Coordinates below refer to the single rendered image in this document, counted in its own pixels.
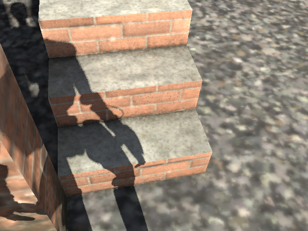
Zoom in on stairs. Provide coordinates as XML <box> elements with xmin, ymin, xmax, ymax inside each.
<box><xmin>38</xmin><ymin>0</ymin><xmax>213</xmax><ymax>197</ymax></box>

